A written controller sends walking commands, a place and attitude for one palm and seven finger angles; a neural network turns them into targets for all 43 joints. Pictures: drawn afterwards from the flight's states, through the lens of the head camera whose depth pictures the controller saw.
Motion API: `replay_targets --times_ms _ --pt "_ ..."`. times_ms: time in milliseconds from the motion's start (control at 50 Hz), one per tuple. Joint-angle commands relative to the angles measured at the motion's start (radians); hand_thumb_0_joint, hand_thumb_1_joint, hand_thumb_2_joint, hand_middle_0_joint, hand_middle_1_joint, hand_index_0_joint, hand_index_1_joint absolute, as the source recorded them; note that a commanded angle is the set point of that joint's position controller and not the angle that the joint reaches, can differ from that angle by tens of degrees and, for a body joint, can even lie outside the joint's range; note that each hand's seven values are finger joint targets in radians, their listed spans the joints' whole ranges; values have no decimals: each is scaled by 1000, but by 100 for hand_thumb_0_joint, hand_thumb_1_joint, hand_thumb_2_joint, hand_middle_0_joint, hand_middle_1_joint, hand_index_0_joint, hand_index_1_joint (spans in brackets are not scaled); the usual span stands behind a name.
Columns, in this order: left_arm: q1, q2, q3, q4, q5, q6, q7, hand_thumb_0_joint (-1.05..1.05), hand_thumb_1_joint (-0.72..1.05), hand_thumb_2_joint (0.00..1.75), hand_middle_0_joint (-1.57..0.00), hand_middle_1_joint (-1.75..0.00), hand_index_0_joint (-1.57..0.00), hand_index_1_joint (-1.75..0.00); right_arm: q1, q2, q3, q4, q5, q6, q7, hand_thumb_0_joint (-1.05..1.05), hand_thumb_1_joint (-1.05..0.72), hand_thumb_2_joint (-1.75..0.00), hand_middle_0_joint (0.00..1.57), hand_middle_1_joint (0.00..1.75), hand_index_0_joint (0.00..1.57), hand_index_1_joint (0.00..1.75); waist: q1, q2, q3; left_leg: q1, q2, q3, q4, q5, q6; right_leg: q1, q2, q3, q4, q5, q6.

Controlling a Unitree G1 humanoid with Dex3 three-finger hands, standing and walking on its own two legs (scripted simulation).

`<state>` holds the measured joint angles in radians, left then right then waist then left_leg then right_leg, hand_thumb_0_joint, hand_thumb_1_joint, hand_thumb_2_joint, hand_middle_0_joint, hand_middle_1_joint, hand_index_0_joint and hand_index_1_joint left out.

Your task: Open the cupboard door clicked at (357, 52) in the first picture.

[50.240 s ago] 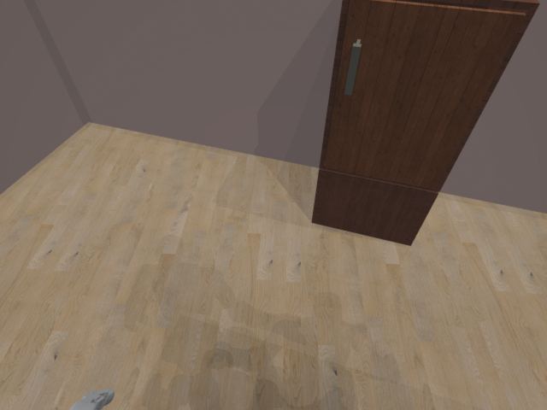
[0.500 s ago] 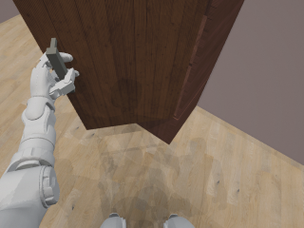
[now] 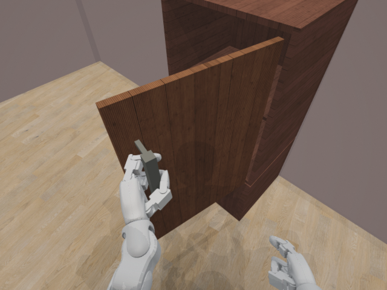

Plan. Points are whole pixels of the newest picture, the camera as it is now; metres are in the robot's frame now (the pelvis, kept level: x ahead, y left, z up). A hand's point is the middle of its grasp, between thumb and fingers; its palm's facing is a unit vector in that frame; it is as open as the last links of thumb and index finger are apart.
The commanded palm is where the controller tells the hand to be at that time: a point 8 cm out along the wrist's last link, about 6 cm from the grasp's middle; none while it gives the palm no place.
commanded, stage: pull the door open along its arc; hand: left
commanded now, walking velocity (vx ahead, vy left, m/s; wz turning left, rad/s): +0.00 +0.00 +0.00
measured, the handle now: (149, 171) +0.34 +0.11 +0.08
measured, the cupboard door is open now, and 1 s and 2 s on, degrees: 78 82 85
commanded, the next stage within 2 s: open thumb and fingers to let go in 0.12 s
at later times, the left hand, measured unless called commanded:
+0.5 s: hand (177, 201) +0.28 +0.05 +0.07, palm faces +0.39 -0.92 -0.01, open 7.6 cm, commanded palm +0.23 +0.09 +0.07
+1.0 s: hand (175, 202) +0.27 +0.05 +0.07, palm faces +0.31 -0.95 -0.01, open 15.0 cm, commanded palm +0.23 +0.09 +0.07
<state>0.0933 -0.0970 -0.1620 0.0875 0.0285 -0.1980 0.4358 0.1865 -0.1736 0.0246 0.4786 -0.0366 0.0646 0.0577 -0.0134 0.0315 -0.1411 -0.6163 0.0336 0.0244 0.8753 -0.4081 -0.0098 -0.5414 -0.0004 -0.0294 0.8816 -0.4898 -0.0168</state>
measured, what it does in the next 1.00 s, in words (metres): stands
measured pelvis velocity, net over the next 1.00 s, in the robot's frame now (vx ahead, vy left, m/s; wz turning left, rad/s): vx -0.01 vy -0.02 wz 0.04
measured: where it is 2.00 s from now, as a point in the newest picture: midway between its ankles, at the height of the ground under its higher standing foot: outside the picture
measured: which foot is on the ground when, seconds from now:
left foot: down 0.00-1.00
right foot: down 0.00-1.00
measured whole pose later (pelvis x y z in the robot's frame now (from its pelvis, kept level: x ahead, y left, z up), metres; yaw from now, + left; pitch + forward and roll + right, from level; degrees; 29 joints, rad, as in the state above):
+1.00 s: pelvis -0.01 -0.02 +0.00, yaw +2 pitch +7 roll +1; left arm 0.15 -0.07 -0.28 0.04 0.07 -0.19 0.52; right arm 0.20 -0.19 0.01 0.53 -0.05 0.02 0.01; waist 0.00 0.04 -0.12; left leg -0.62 0.02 -0.02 0.89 -0.40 -0.03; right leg -0.53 -0.01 -0.07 0.92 -0.51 -0.04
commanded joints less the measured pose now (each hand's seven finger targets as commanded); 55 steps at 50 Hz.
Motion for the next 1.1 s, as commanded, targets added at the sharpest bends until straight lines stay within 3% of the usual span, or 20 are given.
replay_targets --times_ms 0,40,140,180,200,240,280,340,420,540,600,640,780,880,1000,1080 --pt "69 27 64 -302 61 6 121 0 90 90 -40 -135 -40 -135 -66 -96 -42 -148 -10 -9 -25 0 -90 -90 20 30 20 30 46 -87 -152 161 -32 -2 -112 262 14 129 18 -30 -158 388 -13" --pt "122 5 30 -318 70 26 114 0 90 90 -40 -135 -40 -135 -75 -88 -37 -150 -15 -2 -35 0 -90 -90 20 30 20 30 41 -115 -127 164 -36 -3 -110 257 16 143 13 -20 -182 403 -11" --pt "-60 -49 -26 -289 33 33 123 0 90 90 -40 -135 -40 -135 -140 -81 -23 -116 -18 -15 -56 0 -90 -90 20 30 20 30 4 -125 -17 163 -48 -20 -79 162 18 67 -20 32 -267 284 10" --pt "-108 -74 -51 -256 41 23 130 0 90 90 -40 -135 -40 -135 -150 -79 -22 -99 -24 -33 -57 0 -90 -90 20 30 20 30 -4 -129 -29 155 -51 -28 -60 152 19 46 -34 53 -265 283 19" --pt "-183 -96 -82 -242 51 16 135 0 90 90 -40 -135 -40 -135 -152 -82 -21 -86 -25 -40 -55 0 -90 -90 20 30 20 30 -23 -115 -23 148 -50 -34 -49 142 20 18 -38 55 -258 256 17" --pt "-188 -76 -69 -224 61 1 134 0 76 84 -39 -134 -39 -134 -137 -83 -28 -76 -28 -53 -57 0 -90 -90 20 30 20 30 -17 -114 -54 139 -51 -41 -43 140 20 25 -47 74 -255 263 22" --pt "-148 -53 -51 -226 61 -15 123 0 62 78 -38 -132 -38 -132 -119 -83 -36 -77 -27 -56 -58 0 -90 -90 20 30 20 30 3 -118 -127 132 -54 -41 -48 169 17 76 -56 86 -231 355 27" --pt "-120 -39 -47 -254 51 -32 100 0 41 69 -36 -130 -36 -130 -90 -87 -45 -79 -25 -62 -58 0 -90 -90 20 30 20 30 10 -141 -200 129 -55 -38 -51 219 18 144 -59 80 -192 520 36" --pt "-90 -43 -62 -271 41 -53 76 0 13 57 -35 -127 -35 -127 -76 -93 -48 -84 -21 -71 -61 0 -90 -90 20 30 20 30 0 -179 -168 119 -56 -37 -48 223 22 150 -68 89 -192 597 50" --pt "-94 -3 -35 -271 35 -82 62 0 -29 39 -32 -122 -32 -122 -74 -100 -51 -76 -22 -81 -68 0 -90 -90 20 30 20 30 0 -184 -134 101 -55 -43 -42 194 24 122 -70 101 -205 508 45" --pt "-88 -26 -56 -279 39 -89 63 0 -50 30 -30 -120 -30 -120 -75 -98 -50 -83 -20 -84 -65 0 -90 -90 20 30 20 30 3 -147 -142 113 -55 -38 -45 190 24 101 -64 87 -195 473 39" --pt "-102 -19 -52 -280 41 -89 66 0 -50 30 -30 -120 -30 -120 -73 -100 -50 -84 -21 -87 -66 0 -90 -90 20 30 20 30 4 -147 -140 113 -55 -38 -40 189 26 95 -62 86 -197 450 36" --pt "-109 -58 -87 -261 53 -71 81 0 -50 30 -24 -85 -24 -85 -74 -100 -49 -96 -18 -88 -63 0 -90 -90 20 30 20 30 -4 -142 -129 133 -49 -35 -45 195 29 54 -40 37 -174 408 24" --pt "-105 -81 -105 -271 58 -59 95 0 -50 30 -20 -60 -20 -60 -71 -100 -52 -101 -16 -92 -58 0 -90 -90 20 30 20 30 2 -117 -163 155 -46 -33 -45 220 27 48 -21 4 -147 401 11" --pt "-146 -121 -136 -261 60 -25 120 0 -50 30 -15 -30 -15 -30 -91 -97 -42 -109 -14 -88 -51 0 -90 -90 20 30 20 30 0 -93 -134 154 -42 -40 -51 210 26 15 -4 -23 -138 326 -3" --pt "-135 -107 -105 -254 54 -1 135 0 -50 30 -15 -30 -15 -30 -108 -94 -43 -109 -14 -80 -50 0 -90 -90 20 30 20 30 20 -87 -154 157 -41 -38 -58 213 21 28 3 -28 -136 308 -11"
